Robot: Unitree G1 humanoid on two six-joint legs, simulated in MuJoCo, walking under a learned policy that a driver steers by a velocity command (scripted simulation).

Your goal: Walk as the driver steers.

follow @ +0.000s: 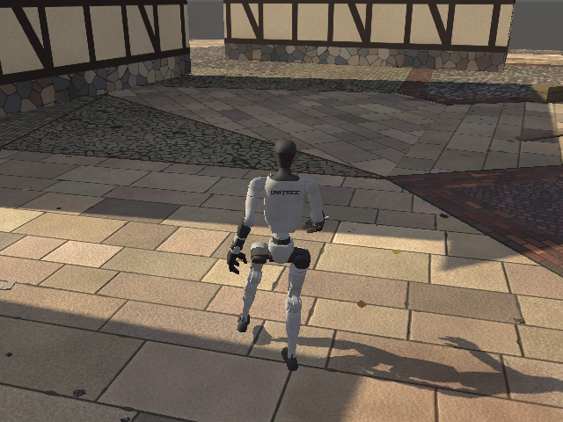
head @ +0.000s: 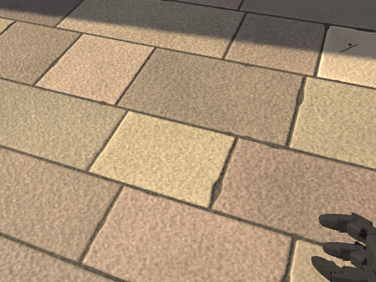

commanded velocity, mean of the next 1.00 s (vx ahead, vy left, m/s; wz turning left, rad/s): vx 0.81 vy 0.00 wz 0.11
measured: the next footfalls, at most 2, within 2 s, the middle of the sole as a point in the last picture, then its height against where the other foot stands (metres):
left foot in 0.14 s outside the picture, level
right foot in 0.60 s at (280, 234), level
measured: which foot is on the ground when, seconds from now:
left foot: up 0.00-0.12, down 0.14-0.62, up 0.64-0.96, down 0.98-1.00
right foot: down 0.00-0.16, up 0.18-0.58, down 0.60-0.98, up 1.00-1.00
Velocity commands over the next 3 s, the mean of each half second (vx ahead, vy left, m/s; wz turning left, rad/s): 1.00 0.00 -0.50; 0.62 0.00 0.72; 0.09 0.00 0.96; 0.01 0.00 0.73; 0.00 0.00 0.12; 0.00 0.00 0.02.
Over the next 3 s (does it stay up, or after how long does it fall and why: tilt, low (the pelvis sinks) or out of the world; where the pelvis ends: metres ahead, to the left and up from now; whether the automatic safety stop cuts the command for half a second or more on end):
stays up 0.99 -0.05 0.00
